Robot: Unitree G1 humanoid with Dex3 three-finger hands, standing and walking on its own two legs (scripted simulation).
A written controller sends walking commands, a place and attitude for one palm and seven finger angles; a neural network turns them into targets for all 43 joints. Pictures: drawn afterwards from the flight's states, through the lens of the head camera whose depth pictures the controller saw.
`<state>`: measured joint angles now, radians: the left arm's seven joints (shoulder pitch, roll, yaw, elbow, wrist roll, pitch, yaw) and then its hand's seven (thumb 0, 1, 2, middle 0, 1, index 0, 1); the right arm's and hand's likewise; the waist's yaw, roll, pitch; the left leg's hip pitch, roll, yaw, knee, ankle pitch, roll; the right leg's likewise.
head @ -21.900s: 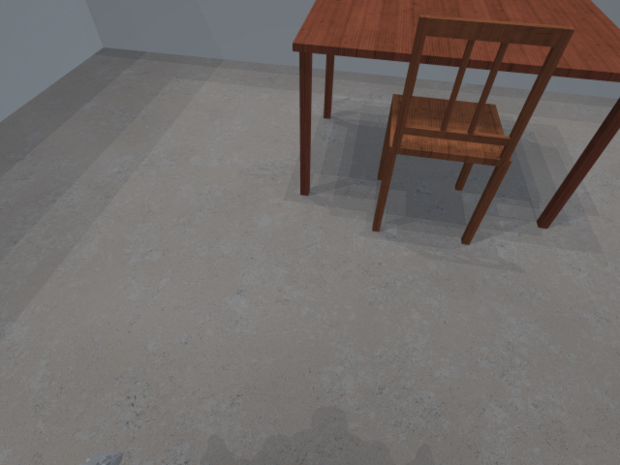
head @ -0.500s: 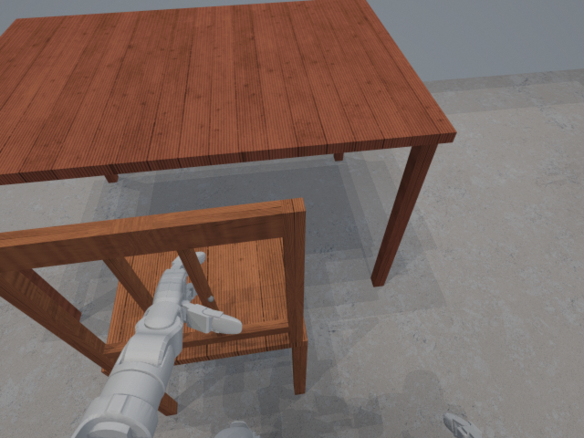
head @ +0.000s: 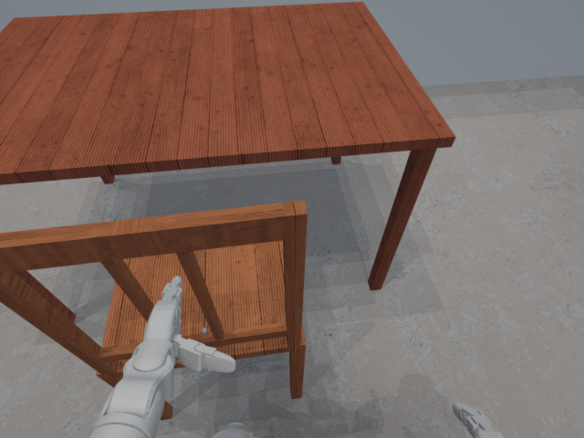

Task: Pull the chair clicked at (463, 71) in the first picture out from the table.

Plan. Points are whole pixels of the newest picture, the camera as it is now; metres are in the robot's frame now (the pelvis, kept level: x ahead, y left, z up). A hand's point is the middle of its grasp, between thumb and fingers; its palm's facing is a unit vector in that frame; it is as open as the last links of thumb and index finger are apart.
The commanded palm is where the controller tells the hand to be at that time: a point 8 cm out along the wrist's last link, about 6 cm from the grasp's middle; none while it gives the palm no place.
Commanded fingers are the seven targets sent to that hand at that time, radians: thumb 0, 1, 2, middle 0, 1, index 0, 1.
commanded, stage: draw the fingers out of the gap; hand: left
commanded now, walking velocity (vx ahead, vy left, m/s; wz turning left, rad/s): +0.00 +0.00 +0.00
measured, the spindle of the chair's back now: (145, 307) +0.33 +0.23 -0.04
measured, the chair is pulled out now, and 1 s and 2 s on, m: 0.16 0.16 0.16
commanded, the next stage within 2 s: draw the hand back to the body in 0.46 s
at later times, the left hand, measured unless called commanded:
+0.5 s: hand (198, 391) +0.21 +0.13 -0.04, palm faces +0.01 -0.99 -0.16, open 17.5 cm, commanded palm +0.19 +0.18 -0.02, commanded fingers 0.00 -0.55 0.20 0.00 0.00 0.00 0.00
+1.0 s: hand (162, 383) +0.19 +0.15 +0.05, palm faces +0.11 -0.99 -0.09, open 17.5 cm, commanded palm +0.16 +0.21 +0.07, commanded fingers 0.00 -0.48 0.23 -0.01 -0.01 -0.01 -0.01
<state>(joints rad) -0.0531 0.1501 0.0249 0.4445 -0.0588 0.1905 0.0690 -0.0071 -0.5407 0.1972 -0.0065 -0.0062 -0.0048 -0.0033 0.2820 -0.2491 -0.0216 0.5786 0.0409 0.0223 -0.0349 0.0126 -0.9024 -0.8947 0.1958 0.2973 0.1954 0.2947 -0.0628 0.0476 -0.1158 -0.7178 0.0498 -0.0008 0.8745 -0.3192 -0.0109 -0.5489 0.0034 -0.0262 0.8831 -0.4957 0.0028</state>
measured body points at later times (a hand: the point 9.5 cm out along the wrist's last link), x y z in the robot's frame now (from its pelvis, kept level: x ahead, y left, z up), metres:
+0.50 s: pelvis +0.01 -0.01 -0.01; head +0.03 -0.01 +0.44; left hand +0.20 +0.19 -0.03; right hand +0.20 -0.24 -0.08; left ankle +0.07 +0.13 -0.69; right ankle -0.03 -0.12 -0.69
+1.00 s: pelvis +0.00 -0.02 -0.03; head +0.02 -0.03 +0.42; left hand +0.18 +0.20 +0.06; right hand +0.18 -0.23 -0.12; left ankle +0.07 +0.13 -0.69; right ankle -0.03 -0.12 -0.69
